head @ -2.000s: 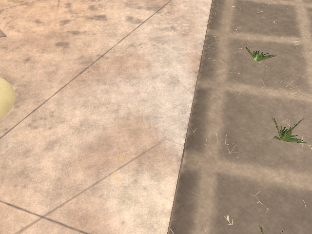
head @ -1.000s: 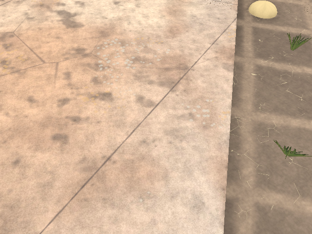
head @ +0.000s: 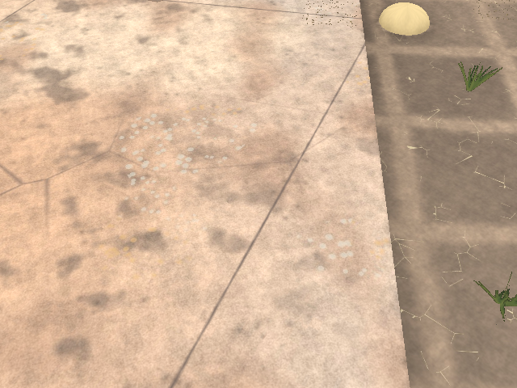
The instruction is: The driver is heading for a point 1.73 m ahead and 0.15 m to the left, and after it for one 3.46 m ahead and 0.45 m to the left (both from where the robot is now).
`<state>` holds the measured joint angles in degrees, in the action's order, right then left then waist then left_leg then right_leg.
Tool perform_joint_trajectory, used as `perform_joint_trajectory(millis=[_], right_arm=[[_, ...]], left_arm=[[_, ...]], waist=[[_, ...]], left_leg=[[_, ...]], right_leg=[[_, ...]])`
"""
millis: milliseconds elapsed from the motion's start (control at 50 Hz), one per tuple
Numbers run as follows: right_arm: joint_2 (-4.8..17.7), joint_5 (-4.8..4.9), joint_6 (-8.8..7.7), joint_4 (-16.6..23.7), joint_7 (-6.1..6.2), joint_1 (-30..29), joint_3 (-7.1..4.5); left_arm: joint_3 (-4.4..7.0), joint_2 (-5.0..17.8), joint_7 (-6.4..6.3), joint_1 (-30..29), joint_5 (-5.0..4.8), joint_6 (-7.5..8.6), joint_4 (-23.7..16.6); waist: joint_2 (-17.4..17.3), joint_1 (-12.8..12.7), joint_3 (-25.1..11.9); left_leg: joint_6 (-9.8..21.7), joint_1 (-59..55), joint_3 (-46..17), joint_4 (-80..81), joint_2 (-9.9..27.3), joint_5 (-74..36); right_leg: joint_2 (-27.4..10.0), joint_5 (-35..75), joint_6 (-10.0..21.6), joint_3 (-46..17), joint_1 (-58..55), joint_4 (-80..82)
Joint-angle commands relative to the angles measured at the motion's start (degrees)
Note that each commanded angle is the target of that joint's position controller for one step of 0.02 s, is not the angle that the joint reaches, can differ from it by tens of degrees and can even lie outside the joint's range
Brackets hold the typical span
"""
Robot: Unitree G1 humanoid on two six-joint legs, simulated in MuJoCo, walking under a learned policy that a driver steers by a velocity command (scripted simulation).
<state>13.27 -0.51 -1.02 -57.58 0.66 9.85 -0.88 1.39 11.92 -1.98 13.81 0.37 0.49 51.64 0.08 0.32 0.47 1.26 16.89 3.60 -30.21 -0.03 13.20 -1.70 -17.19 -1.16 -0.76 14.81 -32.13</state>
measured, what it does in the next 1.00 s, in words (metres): walks ahead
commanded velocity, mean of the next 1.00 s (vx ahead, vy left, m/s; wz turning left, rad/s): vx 0.21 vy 0.00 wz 0.00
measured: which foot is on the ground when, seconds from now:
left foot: down 0.00-0.60, up 0.62-1.00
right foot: down 0.00-1.00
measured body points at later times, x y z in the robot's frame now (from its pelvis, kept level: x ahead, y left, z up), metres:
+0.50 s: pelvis +0.02 +0.00 +0.00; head +0.02 +0.00 +0.45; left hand +0.06 +0.26 -0.15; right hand +0.08 -0.26 -0.15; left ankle +0.03 +0.11 -0.73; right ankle +0.00 -0.12 -0.72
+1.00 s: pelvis +0.20 +0.00 +0.00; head +0.23 -0.01 +0.45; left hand +0.09 +0.23 -0.14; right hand +0.43 -0.22 -0.11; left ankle +0.37 +0.13 -0.71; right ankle +0.02 -0.12 -0.73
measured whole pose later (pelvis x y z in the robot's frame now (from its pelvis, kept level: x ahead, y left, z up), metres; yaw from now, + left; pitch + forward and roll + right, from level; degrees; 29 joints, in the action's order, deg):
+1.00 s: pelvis +0.20 +0.00 +0.00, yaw +0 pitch +2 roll +0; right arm 13.9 1.8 -4.5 -54.0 -2.5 -4.5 -1.1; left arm 1.7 10.3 -0.5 28.1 -0.5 4.9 62.5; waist -1.7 -5.2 0.5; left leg 3.4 35.2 2.9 -33.5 3.2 2.0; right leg -0.6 -20.7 -0.2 3.3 -8.7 -9.7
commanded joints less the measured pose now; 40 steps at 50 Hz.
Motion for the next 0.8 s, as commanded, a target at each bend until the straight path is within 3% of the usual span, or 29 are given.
perform_joint_trajectory(millis=[20, 360, 380, 400, 440, 480, 520, 540, 580, 600, 620, 640, 660, 680, 720, 760, 800], right_arm=[[5.42, 0.25, -0.4, 1.51, 0.25, -1.36, -0.87], [5.84, 0.48, 0.72, -2.11, 0.75, -2.68, -0.5], [5.32, 0.37, 0.76, -2.98, 0.8, -1.34, -0.39], [6.73, 0.84, 0.96, -3.34, 0.87, -0.65, -0.9], [9.59, 1.38, 0.98, -3.35, 0.96, 0.74, -1.9], [11.91, 1.44, 0.17, -3.88, 0.98, 4.09, -2.84], [11.38, 1.42, -0.9, -2.87, 0.9, 1.59, -3.01], [11.01, 1.87, -1.22, -1.92, 0.71, -1.19, -3.0], [9.86, 2.94, -1.26, -0.14, 0.33, -6.89, -2.8], [7.9, 2.87, -1.45, 0.22, 0.2, -7.04, -2.35], [3.87, 2.29, -1.99, 1.33, -0.26, -8.12, -1.24], [4.64, 2.17, -3.06, 3.96, -0.09, -10.64, -1.47], [6.65, 2.85, -3.81, 3.84, -0.27, -10.89, -1.99], [6.94, 3.18, -4.3, 2.93, -0.75, -8.62, -2.07], [7.59, 2.18, -4.75, 1.72, -1.02, -7.15, -2.59], [6.26, 1.77, -4.5, 1.48, -1.49, -7.4, -2.61], [4.48, 1.58, -4.09, 2.44, -1.76, -9.82, -2.14]], left_arm=[[1.53, 6.84, -0.26, 0.98, -0.16, 0.46, -1.49], [1.18, 5.56, -0.73, 1.04, -0.1, -0.48, 4.79], [1.07, 4.74, -0.71, 2.64, -0.26, -0.59, 5.88], [1.27, 5.12, -0.73, 2.93, -0.59, -0.67, 6.34], [1.36, 4.96, -0.71, 0.99, -0.61, -0.19, 5.44], [1.15, 3.46, -0.25, -1.08, -0.91, 1.1, 4.34], [1.45, 3.45, 0.51, 0.0, -1.18, 2.32, 4.93], [1.49, 3.06, 0.79, 1.62, -1.38, 2.83, 5.57], [1.75, 2.09, 0.96, 7.39, -1.0, 3.56, 8.73], [2.34, 3.63, 1.03, 11.08, -0.52, 3.67, 10.22], [3.36, 7.62, 0.87, 17.82, -0.49, 3.96, 11.25], [3.82, 11.88, 1.58, 21.27, -0.32, 4.76, 11.43], [2.79, 8.84, 1.51, 17.9, 0.16, 5.76, 10.54], [2.17, 6.94, 1.59, 14.37, -0.01, 6.47, 9.38], [1.58, 5.93, 2.2, 10.37, -0.61, 6.79, 7.86], [0.78, 3.55, 2.29, 11.79, 0.0, 6.42, 8.26], [0.64, 3.85, 1.97, 13.78, 0.14, 6.04, 8.79]], waist=[[0.0, -0.26, -2.74], [-0.08, -0.16, -0.68], [-0.29, -0.31, -2.04], [-1.23, 0.07, -0.69], [-5.38, 1.13, 3.51], [-10.09, 2.11, 4.94], [-9.58, 0.45, 5.47], [-8.88, -1.36, 5.26], [-6.4, -5.52, 4.97], [-1.72, -6.26, 3.24], [10.58, -7.62, 0.48], [17.59, -8.32, 2.47], [10.26, -5.98, 5.07], [6.76, -3.71, 5.52], [4.15, -1.81, 4.84], [5.44, -1.87, 3.59], [5.33, -2.47, 3.79]], left_leg=[[1.99, -3.66, -3.13, 3.89, 2.7, -8.53], [2.47, -4.74, -3.97, 5.26, 3.18, -7.59], [2.67, -5.18, -3.78, 6.08, 2.85, 0.09], [3.52, -4.58, -4.34, 6.93, 2.67, 11.59], [6.83, -2.41, -12.24, 12.44, 7.97, 29.8], [11.97, -2.16, -25.85, 19.67, 17.08, 37.55], [12.82, 1.05, -28.04, 21.17, 19.38, 33.66], [11.52, 3.09, -24.85, 20.52, 18.15, 30.44], [7.79, 10.42, -14.25, 14.8, 11.3, 23.1], [6.04, 13.32, -9.5, 6.36, 7.86, 18.25], [2.45, 21.38, -1.14, -12.47, 1.69, 13.3], [2.19, 32.06, -1.47, -23.33, -1.75, 18.2], [2.91, 35.89, -6.46, -31.63, 1.73, 15.13], [3.7, 37.73, -7.71, -34.15, 3.31, 9.18], [3.74, 36.16, -7.18, -32.11, 5.65, 0.63], [2.64, 31.82, -4.94, -29.06, 5.86, -4.14], [1.46, 30.31, -3.14, -24.78, 5.39, -7.37]], right_leg=[[-1.78, 11.95, 2.3, -1.67, -0.12, 4.89], [-0.61, 10.63, 1.28, 0.17, -1.21, 6.31], [0.25, 4.13, 1.4, 1.21, -1.92, 6.46], [1.7, -4.52, 1.92, 2.75, 0.07, 4.72], [2.87, -12.61, 2.76, 4.63, 7.02, -0.9], [2.03, -9.28, 3.5, 5.0, 10.66, -10.07], [-0.38, -9.77, 5.16, 2.86, 9.34, -13.46], [-0.76, -10.38, 6.19, 2.93, 5.87, -9.22], [1.82, -2.56, 7.3, 5.56, -8.24, 5.48], [-0.27, -1.58, 7.52, 1.36, -14.02, 8.48], [-11.82, -12.34, 11.06, -16.68, -20.87, 17.64], [-21.36, -19.17, 17.29, -35.88, -22.92, 24.66], [-22.06, -19.45, 17.46, -36.14, -21.64, 24.43], [-19.73, -16.12, 15.13, -30.41, -21.65, 23.86], [-15.88, -3.0, 11.63, -20.13, -20.46, 24.38], [-12.35, 8.63, 10.29, -11.78, -18.32, 24.82], [-10.6, 14.58, 10.5, -7.3, -16.82, 25.01]])
Velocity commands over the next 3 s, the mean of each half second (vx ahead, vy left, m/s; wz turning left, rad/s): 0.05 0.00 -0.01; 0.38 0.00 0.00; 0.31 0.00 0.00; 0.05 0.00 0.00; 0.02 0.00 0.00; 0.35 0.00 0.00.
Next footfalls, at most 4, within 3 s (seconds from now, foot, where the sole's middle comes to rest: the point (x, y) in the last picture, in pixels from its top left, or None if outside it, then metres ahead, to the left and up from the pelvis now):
1.06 left None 0.45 0.13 -0.77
1.50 right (305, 362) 0.59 -0.09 -0.77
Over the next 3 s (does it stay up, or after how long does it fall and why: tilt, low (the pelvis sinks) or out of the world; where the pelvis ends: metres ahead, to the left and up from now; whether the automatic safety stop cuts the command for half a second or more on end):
stays up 0.65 -0.03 0.01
